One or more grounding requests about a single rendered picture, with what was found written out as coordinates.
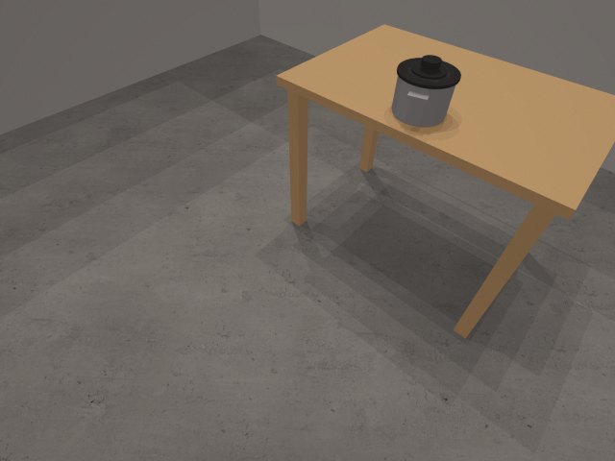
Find table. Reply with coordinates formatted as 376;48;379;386
276;24;615;339

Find pot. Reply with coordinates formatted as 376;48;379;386
392;76;455;127

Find lid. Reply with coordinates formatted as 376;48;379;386
397;58;461;89

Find knob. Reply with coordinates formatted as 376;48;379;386
421;55;442;70

